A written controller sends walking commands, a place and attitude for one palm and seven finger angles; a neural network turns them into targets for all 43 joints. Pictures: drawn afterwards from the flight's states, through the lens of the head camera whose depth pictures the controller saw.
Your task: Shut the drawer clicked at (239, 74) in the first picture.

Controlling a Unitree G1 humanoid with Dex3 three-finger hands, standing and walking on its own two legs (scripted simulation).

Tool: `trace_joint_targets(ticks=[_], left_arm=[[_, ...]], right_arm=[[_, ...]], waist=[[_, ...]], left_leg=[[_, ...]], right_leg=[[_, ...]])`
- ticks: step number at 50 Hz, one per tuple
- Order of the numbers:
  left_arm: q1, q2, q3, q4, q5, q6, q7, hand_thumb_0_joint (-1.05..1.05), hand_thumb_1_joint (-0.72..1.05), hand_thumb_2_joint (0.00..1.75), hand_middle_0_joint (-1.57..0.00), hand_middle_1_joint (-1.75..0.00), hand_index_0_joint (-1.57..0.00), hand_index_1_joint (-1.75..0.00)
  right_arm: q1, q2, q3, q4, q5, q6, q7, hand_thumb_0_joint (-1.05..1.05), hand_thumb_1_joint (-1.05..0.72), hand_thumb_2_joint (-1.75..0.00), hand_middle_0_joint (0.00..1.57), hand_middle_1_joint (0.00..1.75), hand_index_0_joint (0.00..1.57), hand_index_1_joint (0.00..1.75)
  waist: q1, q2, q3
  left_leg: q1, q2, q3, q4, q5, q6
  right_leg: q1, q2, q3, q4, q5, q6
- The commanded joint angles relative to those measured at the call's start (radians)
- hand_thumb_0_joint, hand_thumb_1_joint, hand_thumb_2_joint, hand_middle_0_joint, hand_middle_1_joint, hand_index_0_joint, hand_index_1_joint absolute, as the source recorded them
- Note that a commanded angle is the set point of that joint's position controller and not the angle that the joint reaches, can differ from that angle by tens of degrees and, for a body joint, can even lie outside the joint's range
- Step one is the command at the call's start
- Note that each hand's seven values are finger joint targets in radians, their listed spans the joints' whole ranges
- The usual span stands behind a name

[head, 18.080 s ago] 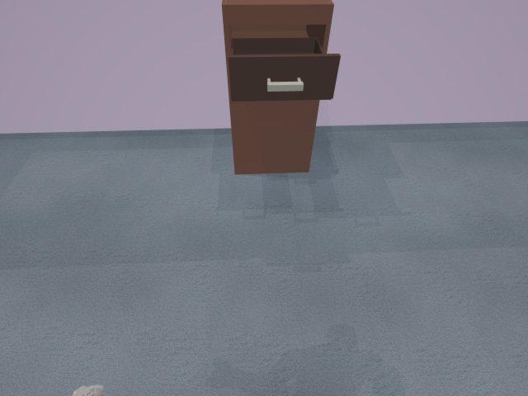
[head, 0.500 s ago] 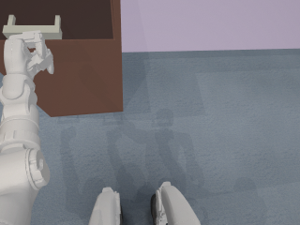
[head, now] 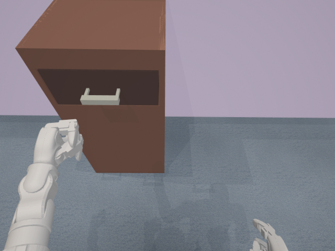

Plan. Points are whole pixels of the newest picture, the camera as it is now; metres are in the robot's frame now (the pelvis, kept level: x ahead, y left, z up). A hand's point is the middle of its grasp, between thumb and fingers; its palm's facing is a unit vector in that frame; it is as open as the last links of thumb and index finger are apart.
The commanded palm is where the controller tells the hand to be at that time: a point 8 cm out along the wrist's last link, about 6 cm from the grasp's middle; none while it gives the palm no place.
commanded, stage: draw the hand back to the body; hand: left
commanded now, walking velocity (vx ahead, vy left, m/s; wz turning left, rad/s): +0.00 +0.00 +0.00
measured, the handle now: (101, 95) +0.59 +0.24 -0.03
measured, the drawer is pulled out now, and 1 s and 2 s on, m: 0.00 0.00 0.00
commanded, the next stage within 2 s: step back with the hand held close in 0.82 s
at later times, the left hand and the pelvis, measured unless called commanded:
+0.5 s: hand (28, 182) +0.21 +0.23 +0.16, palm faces +0.35 -0.87 -0.34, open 3.2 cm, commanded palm +0.16 +0.27 +0.19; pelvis +0.00 -0.01 +0.04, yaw +1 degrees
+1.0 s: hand out of the picture +0.17 +0.23 +0.19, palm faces +0.41 -0.82 -0.40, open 3.2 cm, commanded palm +0.11 +0.27 +0.21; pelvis -0.01 -0.02 +0.04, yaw +1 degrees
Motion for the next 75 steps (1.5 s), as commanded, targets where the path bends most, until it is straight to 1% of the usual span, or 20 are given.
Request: trace_joint_targets(ticks=[1, 5, 9, 17, 20, 25, 29, 32, 36, 43, 47, 48, 50, 54, 58, 61, 65, 66, 72, 75], left_arm=[[-0.11, 0.17, -0.013, -0.347, 0.087, 0.05, 0.193, 0.0, 0.9, 0.9, -1.4, -1.6, -1.4, -1.6], [-0.088, 0.172, -0.015, -0.451, 0.117, 0.09, 0.272, 0.0, 0.9, 0.9, -1.4, -1.6, -1.4, -1.6], [-0.032, 0.162, -0.014, -0.528, 0.127, 0.106, 0.295, 0.0, 0.9, 0.9, -1.4, -1.6, -1.4, -1.6], [0.214, 0.132, 0.008, -0.692, 0.124, 0.111, 0.283, 0.0, 0.9, 0.9, -1.4, -1.6, -1.4, -1.6], [0.296, 0.16, 0.058, -0.793, 0.125, 0.104, 0.286, 0.0, 0.9, 0.9, -1.4, -1.6, -1.4, -1.6], [0.438, 0.167, 0.098, -0.921, 0.121, 0.093, 0.287, 0.0, 0.9, 0.9, -1.4, -1.6, -1.4, -1.6], [0.531, 0.171, 0.124, -0.998, 0.121, 0.08, 0.293, 0.0, 0.9, 0.9, -1.4, -1.6, -1.4, -1.6], [0.6, 0.176, 0.147, -1.03, 0.12, 0.07, 0.297, 0.0, 0.9, 0.9, -1.4, -1.6, -1.4, -1.6], [0.567, 0.138, 0.118, -0.955, 0.128, 0.065, 0.296, 0.0, 0.9, 0.9, -1.4, -1.6, -1.4, -1.6], [0.562, 0.165, 0.139, -0.993, 0.132, 0.045, 0.31, 0.0, 0.9, 0.9, -1.4, -1.6, -1.4, -1.6], [0.571, 0.158, 0.14, -0.973, 0.128, 0.049, 0.306, 0.0, 0.9, 0.9, -1.4, -1.6, -1.4, -1.6], [0.468, 0.277, 0.272, -1.059, 0.13, 0.002, 0.312, 0.0, 0.9, 0.9, -1.4, -1.6, -1.4, -1.6], [0.627, 0.168, 0.194, -0.941, 0.14, -0.001, 0.302, 0.0, 0.9, 0.9, -1.4, -1.6, -1.4, -1.6], [0.708, 0.165, 0.19, -1.02, 0.141, -0.027, 0.307, 0.0, 0.9, 0.9, -1.4, -1.6, -1.4, -1.6], [0.753, 0.187, 0.215, -1.049, 0.135, -0.027, 0.315, 0.0, 0.9, 0.9, -1.4, -1.6, -1.4, -1.6], [0.758, 0.213, 0.237, -1.076, 0.132, -0.027, 0.323, 0.0, 0.9, 0.9, -1.4, -1.6, -1.4, -1.6], [0.764, 0.203, 0.229, -1.072, 0.135, -0.028, 0.328, 0.0, 0.9, 0.9, -1.4, -1.6, -1.4, -1.6], [0.761, 0.202, 0.225, -1.079, 0.136, -0.028, 0.328, 0.0, 0.9, 0.9, -1.4, -1.6, -1.4, -1.6], [0.738, 0.195, 0.22, -1.085, 0.153, -0.041, 0.336, 0.0, 0.9, 0.9, -1.4, -1.6, -1.4, -1.6], [0.738, 0.198, 0.229, -1.096, 0.159, -0.052, 0.343, 0.0, 0.9, 0.9, -1.4, -1.6, -1.4, -1.6]], right_arm=[[-0.086, -0.111, -0.042, -0.146, 0.004, -0.03, -0.044, 0.0, -0.9, -0.9, 0.2, 0.3, 0.2, 0.3], [-0.133, -0.102, -0.024, -0.131, -0.003, -0.042, -0.065, 0.0, -0.9, -0.9, 0.2, 0.3, 0.2, 0.3], [-0.163, -0.094, -0.012, -0.114, -0.011, -0.065, -0.072, 0.0, -0.9, -0.9, 0.2, 0.3, 0.2, 0.3], [-0.198, -0.078, -0.008, -0.102, -0.028, -0.1, -0.058, 0.0, -0.9, -0.9, 0.2, 0.3, 0.2, 0.3], [-0.197, -0.074, -0.012, -0.104, -0.038, -0.113, -0.053, 0.0, -0.9, -0.9, 0.2, 0.3, 0.2, 0.3], [-0.203, -0.066, -0.02, -0.106, -0.043, -0.13, -0.046, 0.0, -0.9, -0.9, 0.2, 0.3, 0.2, 0.3], [-0.2, -0.063, -0.025, -0.105, -0.042, -0.151, -0.046, 0.0, -0.9, -0.9, 0.2, 0.3, 0.2, 0.3], [-0.204, -0.058, -0.027, -0.104, -0.04, -0.169, -0.053, 0.0, -0.9, -0.9, 0.2, 0.3, 0.2, 0.3], [-0.192, -0.063, -0.037, -0.082, -0.039, -0.175, -0.061, 0.0, -0.9, -0.9, 0.2, 0.3, 0.2, 0.3], [-0.192, -0.058, -0.031, -0.084, -0.043, -0.2, -0.068, 0.0, -0.9, -0.9, 0.2, 0.3, 0.2, 0.3], [-0.199, -0.052, -0.031, -0.081, -0.042, -0.204, -0.068, 0.0, -0.9, -0.9, 0.2, 0.3, 0.2, 0.3], [-0.17, -0.076, -0.037, -0.113, -0.041, -0.174, -0.056, 0.0, -0.9, -0.9, 0.2, 0.3, 0.2, 0.3], [-0.163, -0.056, -0.044, -0.093, -0.046, -0.14, -0.051, 0.0, -0.9, -0.9, 0.2, 0.3, 0.2, 0.3], [-0.16, -0.075, -0.059, -0.112, -0.052, -0.111, -0.051, 0.0, -0.9, -0.9, 0.2, 0.3, 0.2, 0.3], [-0.164, -0.075, -0.07, -0.13, -0.047, -0.088, -0.059, 0.0, -0.9, -0.9, 0.2, 0.3, 0.2, 0.3], [-0.172, -0.076, -0.074, -0.14, -0.046, -0.08, -0.069, 0.0, -0.9, -0.9, 0.2, 0.3, 0.2, 0.3], [-0.162, -0.078, -0.08, -0.142, -0.042, -0.078, -0.07, 0.0, -0.9, -0.9, 0.2, 0.3, 0.2, 0.3], [-0.168, -0.083, -0.079, -0.142, -0.045, -0.08, -0.074, 0.0, -0.9, -0.9, 0.2, 0.3, 0.2, 0.3], [-0.167, -0.089, -0.077, -0.15, -0.04, -0.096, -0.073, 0.0, -0.9, -0.9, 0.2, 0.3, 0.2, 0.3], [-0.156, -0.088, -0.078, -0.152, -0.042, -0.104, -0.071, 0.0, -0.9, -0.9, 0.2, 0.3, 0.2, 0.3]], waist=[[0.018, 0.004, -0.193], [0.027, 0.0, -0.129], [0.047, 0.022, -0.085], [0.072, 0.008, 0.009], [0.084, 0.027, -0.026], [0.089, 0.007, 0.003], [0.095, 0.037, 0.022], [0.1, 0.0, 0.069], [0.083, -0.032, 0.136], [0.103, 0.015, 0.064], [0.102, -0.007, 0.106], [0.06, -0.026, 0.197], [0.052, -0.089, 0.149], [0.049, 0.043, 0.023], [0.051, 0.008, -0.048], [0.056, 0.016, -0.063], [0.051, 0.001, -0.039], [0.051, 0.029, -0.033], [0.043, 0.029, 0.043], [0.04, -0.008, 0.04]], left_leg=[[0.253, -0.008, -0.025, -0.216, 0.391, 0.008], [0.332, -0.009, -0.025, -0.301, 0.35, 0.009], [0.406, -0.011, -0.027, -0.373, 0.371, 0.008], [0.48, -0.012, -0.019, -0.454, 0.436, 0.004], [0.504, -0.016, -0.017, -0.457, 0.478, 0.004], [0.509, -0.017, -0.009, -0.453, 0.491, 0.007], [0.506, -0.016, -0.007, -0.449, 0.463, 0.006], [0.494, -0.013, -0.011, -0.449, 0.421, 0.007], [0.484, -0.015, -0.003, -0.446, 0.345, 0.014], [0.49, -0.017, -0.015, -0.451, 0.366, 0.012], [0.477, -0.013, -0.014, -0.453, 0.365, 0.01], [0.373, 0.002, -0.037, -0.415, 0.302, 0.026], [0.395, 0.002, -0.039, -0.37, 0.325, 0.022], [0.388, 0.019, -0.045, -0.406, 0.441, 0.018], [0.382, 0.035, -0.066, -0.412, 0.579, 0.014], [0.358, 0.039, -0.079, -0.423, 0.594, 0.01], [0.298, 0.051, -0.093, -0.436, 0.52, 0.016], [0.283, 0.052, -0.097, -0.446, 0.492, 0.018], [0.09, 0.064, -0.13, -0.505, 0.116, 0.043], [0.049, 0.049, -0.124, -0.477, 0.034, 0.047]], right_leg=[[0.243, -0.011, 0.023, -0.177, 0.357, -0.025], [0.312, -0.016, 0.021, -0.247, 0.332, -0.023], [0.379, -0.015, 0.02, -0.31, 0.337, -0.026], [0.464, -0.008, 0.016, -0.402, 0.385, -0.022], [0.51, -0.012, 0.017, -0.406, 0.428, -0.022], [0.513, -0.013, 0.02, -0.424, 0.452, -0.015], [0.502, -0.015, 0.023, -0.435, 0.42, -0.014], [0.472, -0.012, 0.023, -0.451, 0.377, -0.012], [0.412, -0.015, 0.031, -0.482, 0.281, -0.007], [0.467, -0.022, 0.029, -0.445, 0.307, -0.013], [0.454, -0.02, 0.034, -0.454, 0.308, -0.012], [0.349, -0.083, 0.129, -0.517, 0.31, -0.008], [0.332, -0.116, 0.119, -0.516, 0.317, -0.017], [0.407, -0.102, 0.068, -0.422, 0.421, -0.011], [0.447, -0.079, 0.042, -0.358, 0.511, 0.001], [0.451, -0.071, 0.038, -0.332, 0.513, 0.004], [0.439, -0.063, 0.046, -0.316, 0.459, 0.009], [0.439, -0.062, 0.049, -0.313, 0.441, 0.009], [0.452, -0.053, 0.075, -0.304, 0.26, 0.01], [0.447, -0.062, 0.097, -0.332, 0.209, 0.007]])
